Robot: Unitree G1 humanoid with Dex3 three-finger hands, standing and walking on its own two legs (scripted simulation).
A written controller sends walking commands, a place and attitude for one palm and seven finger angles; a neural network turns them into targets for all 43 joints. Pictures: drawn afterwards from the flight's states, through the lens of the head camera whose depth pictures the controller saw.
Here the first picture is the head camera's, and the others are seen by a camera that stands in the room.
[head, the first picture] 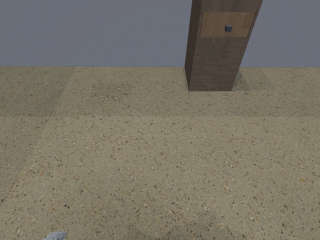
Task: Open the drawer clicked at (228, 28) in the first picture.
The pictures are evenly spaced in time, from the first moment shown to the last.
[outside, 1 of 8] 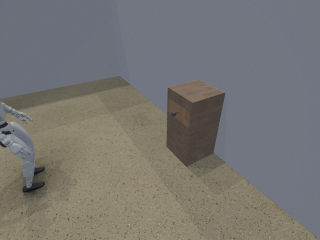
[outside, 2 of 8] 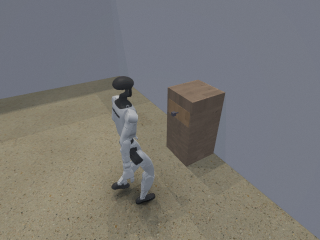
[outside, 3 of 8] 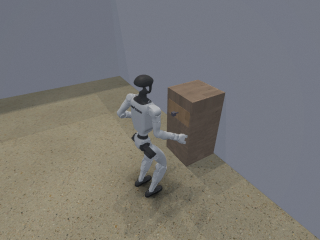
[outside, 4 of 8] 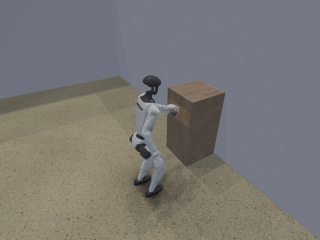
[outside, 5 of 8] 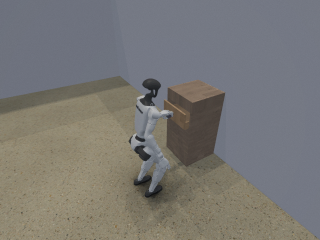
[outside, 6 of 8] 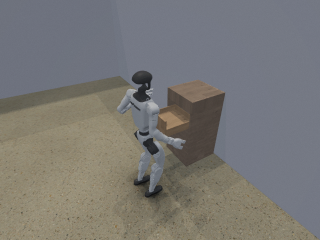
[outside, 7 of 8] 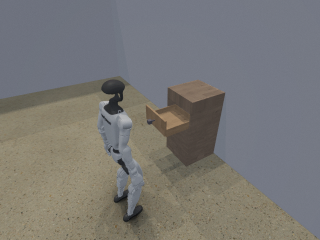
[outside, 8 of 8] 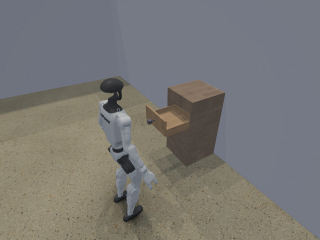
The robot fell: no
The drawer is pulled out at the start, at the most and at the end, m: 0.00 0.30 0.30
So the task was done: yes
